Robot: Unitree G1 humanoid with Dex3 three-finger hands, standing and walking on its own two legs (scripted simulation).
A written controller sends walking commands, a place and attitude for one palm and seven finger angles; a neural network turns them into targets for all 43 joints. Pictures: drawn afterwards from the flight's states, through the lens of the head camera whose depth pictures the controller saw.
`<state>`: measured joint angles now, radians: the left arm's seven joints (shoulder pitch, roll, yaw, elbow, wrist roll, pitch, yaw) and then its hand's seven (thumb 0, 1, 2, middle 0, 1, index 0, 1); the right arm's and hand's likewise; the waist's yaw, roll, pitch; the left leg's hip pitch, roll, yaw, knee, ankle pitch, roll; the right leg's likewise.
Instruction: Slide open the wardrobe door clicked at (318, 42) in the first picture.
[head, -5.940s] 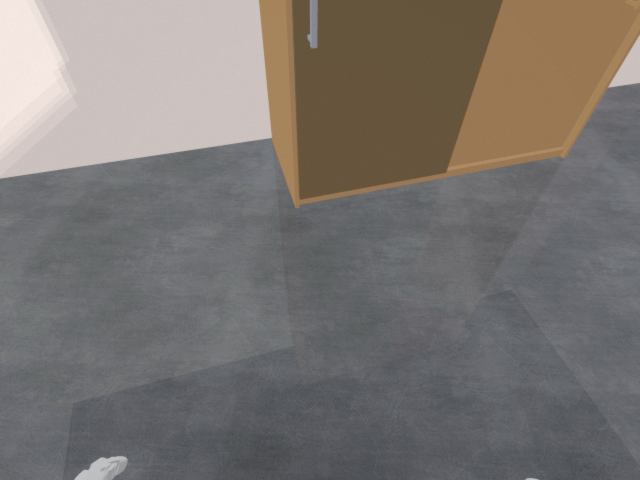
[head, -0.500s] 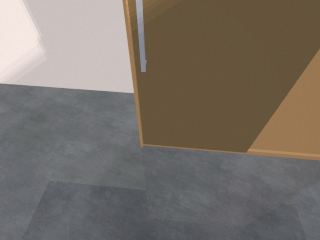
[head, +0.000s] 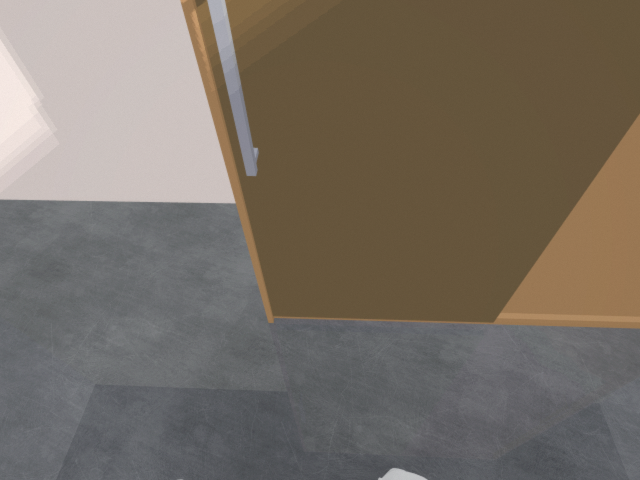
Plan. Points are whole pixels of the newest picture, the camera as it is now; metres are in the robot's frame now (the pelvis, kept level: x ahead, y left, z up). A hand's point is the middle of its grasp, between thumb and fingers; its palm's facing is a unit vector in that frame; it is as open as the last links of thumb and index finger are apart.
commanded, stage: take the last steps up to it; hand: left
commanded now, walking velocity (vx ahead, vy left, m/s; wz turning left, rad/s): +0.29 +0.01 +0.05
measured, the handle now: (238, 89) +0.66 +0.16 +0.14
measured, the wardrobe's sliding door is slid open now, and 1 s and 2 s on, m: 0.00 0.00 0.00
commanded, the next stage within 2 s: come to a stop and stand still in 0.36 s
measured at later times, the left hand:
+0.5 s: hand out of the picture +0.12 +0.21 -0.17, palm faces +0.06 -0.99 -0.12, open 7.4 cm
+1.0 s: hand (214, 395) +0.26 +0.18 -0.14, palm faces +0.01 -0.97 -0.26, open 7.4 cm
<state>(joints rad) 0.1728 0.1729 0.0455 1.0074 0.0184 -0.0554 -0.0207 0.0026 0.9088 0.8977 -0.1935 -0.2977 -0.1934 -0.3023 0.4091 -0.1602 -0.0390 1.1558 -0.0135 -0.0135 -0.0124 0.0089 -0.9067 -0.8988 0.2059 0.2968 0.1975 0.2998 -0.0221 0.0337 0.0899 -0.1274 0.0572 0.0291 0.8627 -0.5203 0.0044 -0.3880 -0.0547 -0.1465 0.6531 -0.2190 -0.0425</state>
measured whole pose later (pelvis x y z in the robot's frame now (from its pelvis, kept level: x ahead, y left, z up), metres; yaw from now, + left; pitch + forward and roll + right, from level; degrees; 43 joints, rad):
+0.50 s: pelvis +0.16 +0.04 +0.02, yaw -1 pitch -1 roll -2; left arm 0.34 0.15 0.04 1.13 0.02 -0.01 0.00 0.00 0.91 0.90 -0.19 -0.30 -0.19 -0.30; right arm 0.19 -0.14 -0.04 1.02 -0.02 -0.07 -0.03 -0.01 -0.94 -0.90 0.20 0.30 0.20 0.30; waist 0.02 -0.03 0.04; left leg -0.27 0.05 0.17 0.53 -0.25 0.06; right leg -0.33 -0.06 -0.09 0.98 -0.47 0.00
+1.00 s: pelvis +0.18 +0.00 +0.02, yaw +0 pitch -1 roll +1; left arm 0.16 0.15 0.03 1.00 0.02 0.01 0.04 0.00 0.91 0.90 -0.19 -0.30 -0.19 -0.30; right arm 0.20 -0.18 -0.07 1.06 -0.01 0.06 -0.03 0.01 -0.91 -0.90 0.20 0.30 0.20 0.30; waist -0.02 0.05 0.10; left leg -0.37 0.01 0.04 0.97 -0.50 -0.04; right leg -0.28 -0.05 -0.10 0.55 -0.25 -0.03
